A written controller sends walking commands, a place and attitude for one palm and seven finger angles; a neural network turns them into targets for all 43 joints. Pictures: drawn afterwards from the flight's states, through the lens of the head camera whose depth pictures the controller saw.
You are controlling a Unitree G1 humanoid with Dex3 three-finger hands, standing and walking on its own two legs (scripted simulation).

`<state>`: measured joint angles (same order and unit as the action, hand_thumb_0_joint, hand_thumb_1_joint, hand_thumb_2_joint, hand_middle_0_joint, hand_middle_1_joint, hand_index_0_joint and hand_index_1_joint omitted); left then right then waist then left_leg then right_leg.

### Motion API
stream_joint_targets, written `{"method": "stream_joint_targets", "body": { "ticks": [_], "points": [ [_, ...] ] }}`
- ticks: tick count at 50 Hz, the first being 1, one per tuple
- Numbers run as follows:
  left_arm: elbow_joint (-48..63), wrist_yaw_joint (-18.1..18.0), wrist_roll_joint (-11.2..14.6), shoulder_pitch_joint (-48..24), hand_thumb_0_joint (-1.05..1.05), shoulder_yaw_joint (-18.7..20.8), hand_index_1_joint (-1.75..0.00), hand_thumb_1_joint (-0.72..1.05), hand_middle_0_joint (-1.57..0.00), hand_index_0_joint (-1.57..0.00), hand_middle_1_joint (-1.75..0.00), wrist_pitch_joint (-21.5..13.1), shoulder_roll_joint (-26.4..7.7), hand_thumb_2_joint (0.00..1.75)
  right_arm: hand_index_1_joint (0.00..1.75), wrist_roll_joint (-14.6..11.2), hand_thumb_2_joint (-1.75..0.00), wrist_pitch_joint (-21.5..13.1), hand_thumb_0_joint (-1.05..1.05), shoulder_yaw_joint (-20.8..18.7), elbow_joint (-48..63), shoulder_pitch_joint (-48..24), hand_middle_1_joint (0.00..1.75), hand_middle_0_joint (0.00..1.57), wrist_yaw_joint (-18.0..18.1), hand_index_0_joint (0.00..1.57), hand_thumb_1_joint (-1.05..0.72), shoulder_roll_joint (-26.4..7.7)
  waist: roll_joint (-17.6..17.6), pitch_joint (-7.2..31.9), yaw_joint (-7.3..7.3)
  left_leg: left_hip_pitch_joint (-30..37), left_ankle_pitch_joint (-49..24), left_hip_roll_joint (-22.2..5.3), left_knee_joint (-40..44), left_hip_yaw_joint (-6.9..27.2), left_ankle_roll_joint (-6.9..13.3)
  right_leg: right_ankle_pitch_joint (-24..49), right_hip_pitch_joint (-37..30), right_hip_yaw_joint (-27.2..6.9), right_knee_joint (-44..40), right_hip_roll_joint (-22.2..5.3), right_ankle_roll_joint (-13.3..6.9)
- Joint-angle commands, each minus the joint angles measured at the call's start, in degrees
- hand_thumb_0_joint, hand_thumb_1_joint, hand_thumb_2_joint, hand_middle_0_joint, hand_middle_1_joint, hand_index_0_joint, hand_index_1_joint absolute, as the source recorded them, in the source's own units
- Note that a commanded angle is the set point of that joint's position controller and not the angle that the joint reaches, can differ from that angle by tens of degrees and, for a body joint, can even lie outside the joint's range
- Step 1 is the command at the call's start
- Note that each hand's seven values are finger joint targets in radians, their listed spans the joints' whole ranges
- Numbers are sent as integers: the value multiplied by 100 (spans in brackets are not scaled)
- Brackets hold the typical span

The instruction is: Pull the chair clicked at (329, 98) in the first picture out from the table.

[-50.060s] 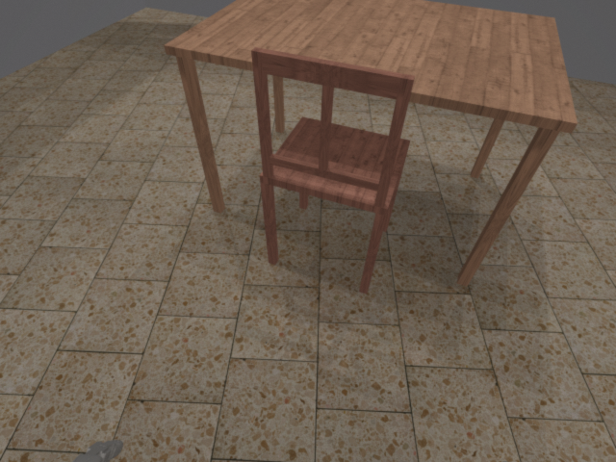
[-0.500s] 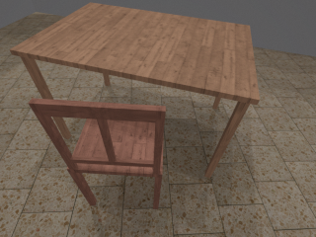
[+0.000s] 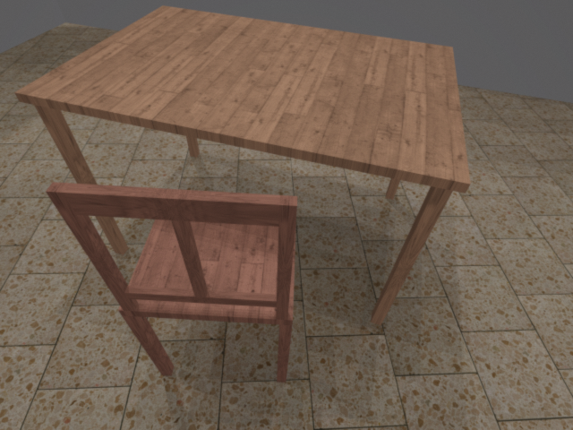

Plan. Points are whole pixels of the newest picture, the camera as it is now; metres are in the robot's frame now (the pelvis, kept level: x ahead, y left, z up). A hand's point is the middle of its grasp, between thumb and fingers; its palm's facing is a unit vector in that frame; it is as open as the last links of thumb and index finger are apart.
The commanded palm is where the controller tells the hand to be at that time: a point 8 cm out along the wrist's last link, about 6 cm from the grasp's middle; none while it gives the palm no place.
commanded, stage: look again from close up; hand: left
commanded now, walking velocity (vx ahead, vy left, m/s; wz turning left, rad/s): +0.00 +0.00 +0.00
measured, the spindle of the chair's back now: (191, 260) +0.44 +0.21 -0.10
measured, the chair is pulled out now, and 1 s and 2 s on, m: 0.17 0.17 0.17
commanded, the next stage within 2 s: raise the hand toward the chair's back in 0.22 s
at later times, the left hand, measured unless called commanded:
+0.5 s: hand out of the picture +0.13 +0.20 -0.07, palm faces +0.25 -0.94 -0.23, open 7.5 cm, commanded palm +0.10 +0.21 -0.07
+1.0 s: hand (176, 418) +0.15 +0.16 -0.04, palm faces +0.03 -1.00 -0.07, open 11.5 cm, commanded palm +0.12 +0.22 -0.06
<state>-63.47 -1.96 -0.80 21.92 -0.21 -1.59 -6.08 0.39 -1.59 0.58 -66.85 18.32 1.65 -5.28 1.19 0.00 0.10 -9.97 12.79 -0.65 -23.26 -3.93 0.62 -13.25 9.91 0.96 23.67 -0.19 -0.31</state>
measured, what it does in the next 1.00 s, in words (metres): lowers itself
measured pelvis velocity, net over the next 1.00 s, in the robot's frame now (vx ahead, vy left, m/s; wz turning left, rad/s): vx -0.04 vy -0.02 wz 0.07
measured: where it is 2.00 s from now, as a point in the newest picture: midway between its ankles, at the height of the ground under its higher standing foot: outside the picture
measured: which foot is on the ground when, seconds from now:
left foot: down 0.00-1.00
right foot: down 0.00-1.00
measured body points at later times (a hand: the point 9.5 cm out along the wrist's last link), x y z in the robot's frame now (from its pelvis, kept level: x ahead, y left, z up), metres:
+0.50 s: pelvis -0.01 +0.00 -0.01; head +0.00 -0.02 +0.44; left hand +0.11 +0.25 -0.06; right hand +0.05 -0.25 -0.15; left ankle +0.00 +0.11 -0.74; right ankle -0.01 -0.11 -0.74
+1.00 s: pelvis -0.04 -0.02 -0.12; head +0.04 -0.02 +0.32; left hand +0.14 +0.21 -0.04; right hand +0.22 -0.20 -0.19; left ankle +0.00 +0.11 -0.74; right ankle -0.01 -0.12 -0.74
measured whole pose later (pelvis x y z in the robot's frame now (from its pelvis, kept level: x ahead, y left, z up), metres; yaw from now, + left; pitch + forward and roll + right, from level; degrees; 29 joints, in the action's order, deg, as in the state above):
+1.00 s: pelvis -0.04 -0.02 -0.12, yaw +4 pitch +16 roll -3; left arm 7.3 16.9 14.9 24.7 4.9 -31.6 -11.1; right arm -0.2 -13.3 1.9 -30.9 4.5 1.2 -11.3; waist -2.6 7.5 3.7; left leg -60.3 31.1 -2.0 -74.9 4.2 -1.4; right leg -32.7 56.2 8.5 72.4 -0.4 -3.3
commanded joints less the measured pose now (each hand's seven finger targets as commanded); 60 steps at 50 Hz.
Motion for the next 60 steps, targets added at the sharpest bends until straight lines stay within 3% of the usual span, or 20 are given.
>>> {"method": "stream_joint_targets", "body": {
  "ticks": [1, 15, 16, 17, 18, 20, 22, 26, 28, 32, 33, 36, 39, 42, 45, 48, 52, 54, 57, 60],
  "points": [
    [38, -50, 5, 623, 0, 45, -30, 90, -20, -20, -30, -79, -404, 90, 30, -7, -90, -38, 0, -79, 105, 393, 30, 20, 28, 20, -90, -475, -90, -495, 31, -51, -461, -476, 472, 558, 82, 524, 395, -496, -487, -506, -134],
    [24, -49, 7, 649, 0, 37, -30, 90, -20, -20, -30, -81, -412, 90, 30, -10, -90, -29, 0, -76, 112, 423, 30, 20, 28, 20, -90, -473, -55, -543, 27, -48, -399, -468, 491, 551, 72, 443, 427, -515, -525, -486, -130],
    [-105, -229, -98, 482, 0, 4, -30, 90, -20, -20, -30, -144, -742, 90, 30, -24, -90, -53, 0, -80, 604, -231, 30, 20, -60, 20, -90, -852, -315, -1108, 144, -907, -425, -511, -597, 361, -120, 1312, 621, -562, -465, -773, -99],
    [8491, -272, 1258, -3521, 0, 1122, -30, 88, -20, -20, -30, -1151, -2465, 89, 30, -9, -90, -787, 0, -526, 2396, -228, 30, 20, 521, 20, -90, -2077, -1627, 1282, -880, 992, -770, -57, -109, 182, -43, 1368, 296, -200, -409, -298, 22],
    [7302, -412, 674, -2173, 0, 427, -29, 85, -20, -20, -29, -849, -1592, 88, 30, -93, -90, -1410, 0, -109, 2227, -641, 30, 20, 507, 20, -90, -1489, -1754, 933, -244, 678, -1397, -131, 170, 122, -75, 865, 130, 78, 186, -146, -273],
    [5744, -541, 833, -183, 0, -341, -29, 81, -19, -19, -29, -196, -62, 86, 30, -239, -90, -1685, 0, -173, 2149, -341, 30, 20, 172, 20, -90, -1369, -651, 650, -199, -67, -618, -164, -51, 323, 32, 235, 469, 402, 370, -88, -191],
    [6302, -424, 929, -382, 0, -956, -28, 76, -19, -19, -28, -357, 465, 84, 30, -301, -90, -1865, 0, -91, 2511, -564, 30, 20, 305, 20, -90, -1479, 111, 247, -317, -450, 381, -125, -315, 421, 128, -246, 831, 439, 397, -112, -65],
    [5662, -56, 1009, -702, 0, -857, -26, 67, -18, -18, -26, -1413, 408, 80, 30, -84, -90, -2027, 0, -350, 2981, -717, 30, 20, 216, 20, -90, -1749, 1627, -219, -469, -1942, 1277, 121, -1532, 646, 61, -1851, 2784, 411, 1019, -96, 16],
    [5149, 455, 1189, 722, 0, -299, -26, 62, -17, -17, -26, -2065, 227, 78, 30, -60, -90, -1999, 0, -451, 3374, -860, 30, 20, 24, 20, -90, -1691, 1641, 124, 120, -2516, 1280, 158, -1862, 527, -92, -2004, 2890, 376, 1524, -103, -93],
    [4969, 1402, 1175, 1772, 0, 1454, -24, 53, -16, -16, -24, -3400, -1070, 74, 30, 11, -90, -1605, 0, -651, 3909, -1201, 30, 20, -384, 20, -90, -1608, 338, 1306, 732, -3413, 194, 252, -2904, 298, -191, -43, 2506, 148, 3074, -116, -331],
    [5495, 1407, 1027, 1796, 0, 1358, -24, 50, -16, -16, -24, -3474, -1051, 73, 30, 49, -90, -1446, 0, -646, 4200, -1339, 30, 20, -444, 20, -90, -1585, -92, 1550, 825, -3495, -19, 277, -3042, 195, -148, 307, 2516, 143, 3401, -120, -336],
    [7027, 1158, 852, 1194, 0, 936, -23, 43, -15, -15, -23, -3233, -932, 70, 30, -30, -90, -1064, 0, -608, 4774, -1610, 30, 20, -479, 20, -90, -1421, -871, 1932, 741, -3429, -61, 241, -3284, 77, -53, 364, 2762, -14, 3650, -101, -346],
    [8410, 890, 1042, 599, 0, 864, -22, 36, -15, -15, -22, -3283, -951, 67, 30, -22, -90, -971, 0, -603, 4817, -1293, 30, 20, -374, 20, -90, -1334, -1250, 2215, 328, -3201, 6, 114, -3586, 279, 57, 116, 3154, -99, 3526, -18, -283],
    [9485, 1063, 1305, -638, 0, 386, -20, 29, -14, -14, -20, -3703, -830, 64, 30, 23, -90, -1134, 0, -470, 4645, -1102, 30, 20, -161, 20, -90, -1368, -788, 2314, -347, -3249, 128, 17, -4047, 532, 159, -126, 3744, -106, 3500, 79, -175],
    [8676, 1693, 1469, -755, 0, -19, -19, 22, -13, -13, -19, -3743, -633, 61, 30, -43, -90, -1439, 0, -391, 4288, -1006, 30, 20, 13, 20, -90, -1505, -304, 1848, -648, -3823, 770, -42, -4403, 657, 182, -900, 4214, -156, 3377, 83, -110],
    [7634, 2275, 1534, -253, 0, 146, -18, 15, -13, -13, -18, -3033, -784, 58, 30, -172, -90, -1477, 0, -379, 4256, -957, 30, 20, 163, 20, -90, -1583, 182, 1833, -597, -4231, 1107, -14, -4471, 639, 177, -1360, 4086, -257, 3189, 44, -82],
    [7139, 2308, 1590, 785, 0, 1383, -17, 6, -12, -12, -17, -1602, -1609, 54, 30, -313, -90, -1165, 0, -439, 4595, -1396, 30, 20, 250, 20, -90, -1539, 318, 2482, 191, -4302, 980, 117, -4072, 490, 132, -1556, 2977, -466, 2950, -103, -39],
    [7962, 1986, 1768, 623, 0, 1634, -16, 1, -11, -11, -16, -1326, -1568, 52, 30, -309, -90, -1032, 0, -410, 4811, -1430, 30, 20, 251, 20, -90, -1360, 226, 2879, 331, -4044, 609, 135, -3913, 457, 127, -995, 2436, -463, 2977, -176, 3],
    [8480, 1267, 1886, 658, 0, 1940, -15, -6, -10, -10, -15, -1587, -1512, 49, 30, -263, -90, -1017, 0, -414, 4694, -1368, 30, 20, 250, 20, -90, -1163, 47, 2749, 424, -3851, 245, 67, -3787, 514, 85, -309, 2368, -228, 3116, -85, -55],
    [8441, 989, 1660, 404, 0, 1495, -14, -13, -10, -10, -14, -2220, -1223, 46, 30, -182, -90, -1136, 0, -419, 4414, -1084, 30, 20, 188, 20, -90, -1151, -117, 2153, 138, -3847, 240, 9, -3730, 542, 72, -392, 2986, -40, 3198, -34, -84]
  ]
}}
